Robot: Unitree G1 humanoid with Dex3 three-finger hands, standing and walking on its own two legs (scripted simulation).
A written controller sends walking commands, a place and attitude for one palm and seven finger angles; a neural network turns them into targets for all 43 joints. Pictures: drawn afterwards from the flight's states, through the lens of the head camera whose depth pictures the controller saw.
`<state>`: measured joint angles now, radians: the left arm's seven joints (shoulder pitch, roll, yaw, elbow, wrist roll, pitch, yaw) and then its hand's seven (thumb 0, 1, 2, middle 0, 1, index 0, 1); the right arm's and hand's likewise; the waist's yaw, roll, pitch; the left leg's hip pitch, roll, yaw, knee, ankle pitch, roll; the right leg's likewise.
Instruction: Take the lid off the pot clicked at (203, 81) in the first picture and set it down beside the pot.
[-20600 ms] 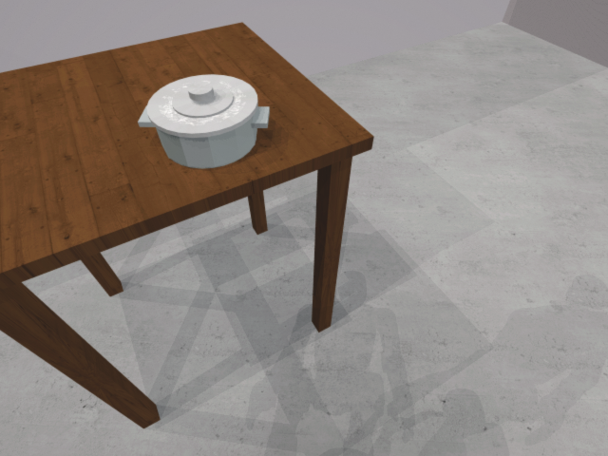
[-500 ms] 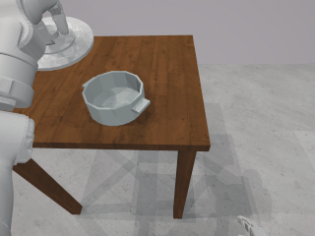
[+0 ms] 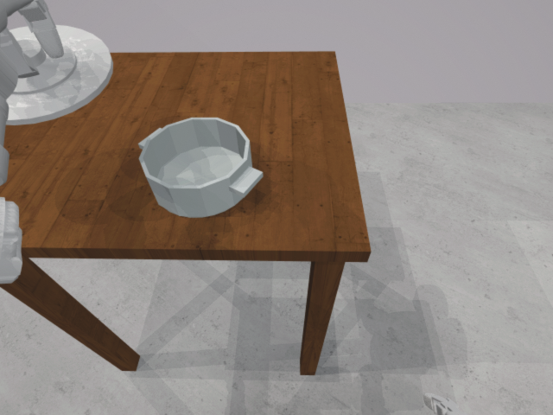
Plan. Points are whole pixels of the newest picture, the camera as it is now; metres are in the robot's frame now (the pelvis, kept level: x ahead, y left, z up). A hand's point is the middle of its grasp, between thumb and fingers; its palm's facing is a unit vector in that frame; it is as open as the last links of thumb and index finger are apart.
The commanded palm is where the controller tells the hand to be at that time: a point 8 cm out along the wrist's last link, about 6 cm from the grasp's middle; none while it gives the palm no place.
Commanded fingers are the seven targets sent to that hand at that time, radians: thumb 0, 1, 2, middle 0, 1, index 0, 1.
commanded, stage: move the lid sideways beside the pot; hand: left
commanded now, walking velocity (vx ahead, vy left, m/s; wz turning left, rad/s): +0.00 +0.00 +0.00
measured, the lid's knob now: (25, 54) +0.48 +0.30 +0.29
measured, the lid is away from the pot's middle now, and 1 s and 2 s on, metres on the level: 0.18 0.24 0.24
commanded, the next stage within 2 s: lower the lid onto the table in 0.76 s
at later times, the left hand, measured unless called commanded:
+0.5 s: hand out of the picture +0.45 +0.33 +0.31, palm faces -0.15 -0.07 -0.99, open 6.5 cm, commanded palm +0.44 +0.33 +0.38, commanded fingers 0.00 0.73 0.95 -0.89 -1.00 -0.95 -1.02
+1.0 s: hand out of the picture +0.45 +0.35 +0.29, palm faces -0.19 -0.13 -0.97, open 6.5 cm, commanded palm +0.45 +0.35 +0.37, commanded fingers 0.00 0.73 0.95 -0.89 -1.00 -0.95 -1.02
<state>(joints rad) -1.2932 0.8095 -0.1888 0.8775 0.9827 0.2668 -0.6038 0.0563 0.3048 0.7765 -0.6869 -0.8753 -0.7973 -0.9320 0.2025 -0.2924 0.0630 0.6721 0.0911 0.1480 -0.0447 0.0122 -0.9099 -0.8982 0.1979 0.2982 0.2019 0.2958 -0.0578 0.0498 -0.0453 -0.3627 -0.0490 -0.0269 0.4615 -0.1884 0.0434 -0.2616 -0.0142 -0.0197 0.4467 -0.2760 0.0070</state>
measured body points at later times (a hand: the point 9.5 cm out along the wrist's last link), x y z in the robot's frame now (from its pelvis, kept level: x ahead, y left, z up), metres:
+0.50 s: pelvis +0.01 +0.00 +0.00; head +0.05 -0.02 +0.45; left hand +0.46 +0.32 +0.36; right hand +0.10 -0.26 -0.13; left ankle +0.02 +0.09 -0.74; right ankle -0.03 -0.13 -0.74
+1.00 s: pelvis +0.02 +0.00 +0.00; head +0.07 -0.02 +0.45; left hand +0.46 +0.35 +0.35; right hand +0.10 -0.27 -0.13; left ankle +0.02 +0.09 -0.74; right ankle -0.03 -0.13 -0.74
